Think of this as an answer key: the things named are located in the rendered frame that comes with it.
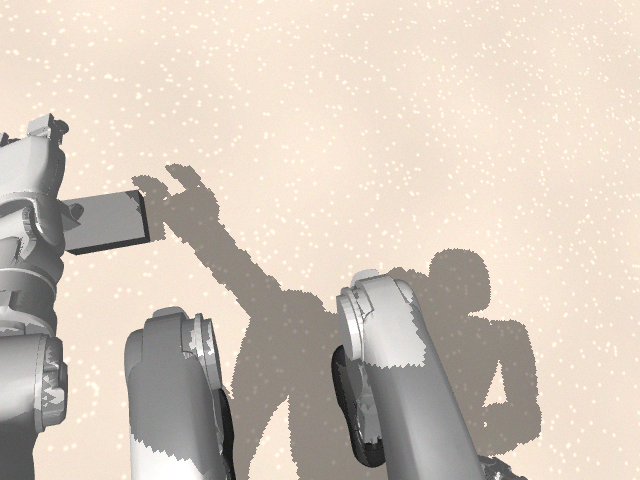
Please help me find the small box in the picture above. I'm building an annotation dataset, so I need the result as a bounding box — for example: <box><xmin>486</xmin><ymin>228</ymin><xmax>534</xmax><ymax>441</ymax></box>
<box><xmin>62</xmin><ymin>190</ymin><xmax>151</xmax><ymax>255</ymax></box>

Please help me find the left robot foot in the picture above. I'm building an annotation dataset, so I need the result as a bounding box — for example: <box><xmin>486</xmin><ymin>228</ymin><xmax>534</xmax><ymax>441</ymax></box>
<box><xmin>218</xmin><ymin>389</ymin><xmax>236</xmax><ymax>480</ymax></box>

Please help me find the left robot arm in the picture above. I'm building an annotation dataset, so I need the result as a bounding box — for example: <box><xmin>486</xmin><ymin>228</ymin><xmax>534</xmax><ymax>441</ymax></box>
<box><xmin>0</xmin><ymin>192</ymin><xmax>68</xmax><ymax>480</ymax></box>

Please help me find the right robot hand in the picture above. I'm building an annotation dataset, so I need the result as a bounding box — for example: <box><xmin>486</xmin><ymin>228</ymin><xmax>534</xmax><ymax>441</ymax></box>
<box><xmin>478</xmin><ymin>455</ymin><xmax>528</xmax><ymax>480</ymax></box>

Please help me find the right robot foot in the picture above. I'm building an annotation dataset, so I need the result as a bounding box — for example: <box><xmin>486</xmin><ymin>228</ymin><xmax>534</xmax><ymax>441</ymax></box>
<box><xmin>331</xmin><ymin>344</ymin><xmax>386</xmax><ymax>468</ymax></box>

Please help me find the left robot hand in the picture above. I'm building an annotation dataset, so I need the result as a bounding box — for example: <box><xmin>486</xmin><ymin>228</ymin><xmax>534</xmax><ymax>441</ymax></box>
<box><xmin>0</xmin><ymin>113</ymin><xmax>84</xmax><ymax>232</ymax></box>

